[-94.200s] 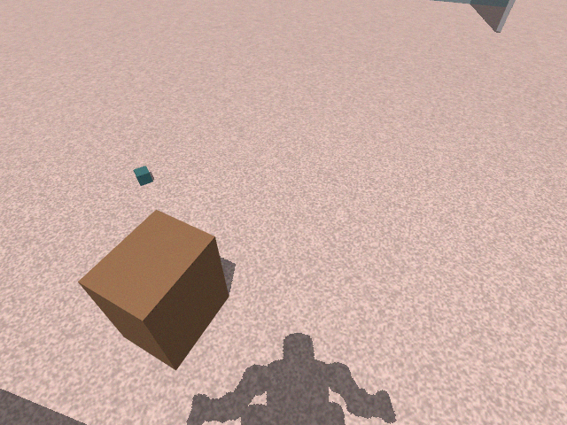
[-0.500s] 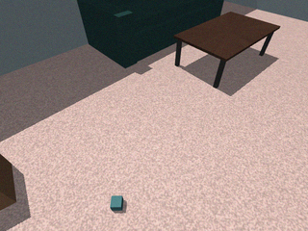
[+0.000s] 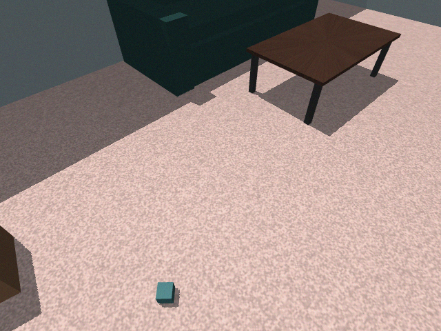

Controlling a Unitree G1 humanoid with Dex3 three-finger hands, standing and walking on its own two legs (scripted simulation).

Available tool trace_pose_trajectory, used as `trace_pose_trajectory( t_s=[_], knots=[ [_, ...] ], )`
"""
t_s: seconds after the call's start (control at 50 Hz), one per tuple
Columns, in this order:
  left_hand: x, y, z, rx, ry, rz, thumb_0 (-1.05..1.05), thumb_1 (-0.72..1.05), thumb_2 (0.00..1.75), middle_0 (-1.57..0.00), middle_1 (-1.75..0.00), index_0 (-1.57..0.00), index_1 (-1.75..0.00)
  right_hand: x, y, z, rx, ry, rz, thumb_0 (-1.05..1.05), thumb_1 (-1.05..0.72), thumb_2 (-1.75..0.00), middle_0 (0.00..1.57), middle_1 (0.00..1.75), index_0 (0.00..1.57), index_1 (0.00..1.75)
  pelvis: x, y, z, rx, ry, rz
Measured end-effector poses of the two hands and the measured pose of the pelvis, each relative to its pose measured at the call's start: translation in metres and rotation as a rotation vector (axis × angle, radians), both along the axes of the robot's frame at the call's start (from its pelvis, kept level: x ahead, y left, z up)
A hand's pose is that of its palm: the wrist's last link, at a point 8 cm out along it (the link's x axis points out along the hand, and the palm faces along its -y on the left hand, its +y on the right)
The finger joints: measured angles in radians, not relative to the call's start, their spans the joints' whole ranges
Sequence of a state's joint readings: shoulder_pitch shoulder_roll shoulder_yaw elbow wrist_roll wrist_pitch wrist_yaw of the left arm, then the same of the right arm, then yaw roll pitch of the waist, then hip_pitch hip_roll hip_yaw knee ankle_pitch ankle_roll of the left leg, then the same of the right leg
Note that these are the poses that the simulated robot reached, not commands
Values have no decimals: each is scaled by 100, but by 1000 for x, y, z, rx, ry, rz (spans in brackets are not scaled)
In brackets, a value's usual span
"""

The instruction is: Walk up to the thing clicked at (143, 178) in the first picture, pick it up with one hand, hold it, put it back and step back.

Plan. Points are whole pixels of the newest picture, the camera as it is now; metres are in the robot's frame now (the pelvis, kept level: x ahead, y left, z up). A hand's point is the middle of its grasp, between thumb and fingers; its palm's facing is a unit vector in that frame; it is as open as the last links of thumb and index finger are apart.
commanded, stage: stand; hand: left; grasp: from above
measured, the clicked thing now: (165, 292) +0.43 +0.25 -0.75
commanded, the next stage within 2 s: step back in 0.80 s
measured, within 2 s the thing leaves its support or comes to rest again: neither
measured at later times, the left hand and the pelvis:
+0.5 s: hand out of the picture +0.08 +0.24 -0.16, palm faces +0.01 -0.94 -0.34, open 7.3 cm; pelvis +0.01 +0.00 +0.00, yaw +0 degrees
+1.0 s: hand out of the picture +0.08 +0.28 -0.17, palm faces +0.01 -0.93 -0.38, open 7.3 cm; pelvis -0.03 +0.01 -0.01, yaw +1 degrees
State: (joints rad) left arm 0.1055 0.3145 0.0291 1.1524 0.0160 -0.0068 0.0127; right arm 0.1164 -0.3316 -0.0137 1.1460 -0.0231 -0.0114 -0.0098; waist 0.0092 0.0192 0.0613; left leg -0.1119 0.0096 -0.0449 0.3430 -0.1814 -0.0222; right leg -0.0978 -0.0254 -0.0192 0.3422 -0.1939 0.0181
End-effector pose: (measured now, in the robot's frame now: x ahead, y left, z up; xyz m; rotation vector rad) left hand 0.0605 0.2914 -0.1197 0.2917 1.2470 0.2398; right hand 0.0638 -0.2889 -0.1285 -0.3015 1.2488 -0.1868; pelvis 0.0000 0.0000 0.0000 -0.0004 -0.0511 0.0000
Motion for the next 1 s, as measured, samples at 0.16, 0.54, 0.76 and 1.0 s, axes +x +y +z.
trace_pose_trajectory(
  t_s=[0.16,0.54,0.76,1.0],
  knots=[
    [5,0,1,4,0,0,1,91,90,-20,-30,-21,-30,6,-3,0,-1,-1,2,0,-91,-90,20,30,21,30,3,-2,0,-1,4,0],
    [12,-3,1,-4,-9,-10,1,91,90,-20,-30,-21,-30,10,-7,3,-6,-5,2,0,-91,-90,20,30,21,30,7,-3,1,-1,7,1],
    [12,0,1,-1,-12,-10,1,91,90,-20,-30,-21,-30,9,-7,4,-8,-4,3,0,-91,-90,20,30,21,30,7,-3,1,-2,7,2],
    [7,28,-7,36,-23,-25,1,91,90,-20,-30,-21,-30,-2,-14,-1,-51,6,-1,0,-91,-90,20,30,21,30,-26,12,-13,-14,21,8]
  ],
)
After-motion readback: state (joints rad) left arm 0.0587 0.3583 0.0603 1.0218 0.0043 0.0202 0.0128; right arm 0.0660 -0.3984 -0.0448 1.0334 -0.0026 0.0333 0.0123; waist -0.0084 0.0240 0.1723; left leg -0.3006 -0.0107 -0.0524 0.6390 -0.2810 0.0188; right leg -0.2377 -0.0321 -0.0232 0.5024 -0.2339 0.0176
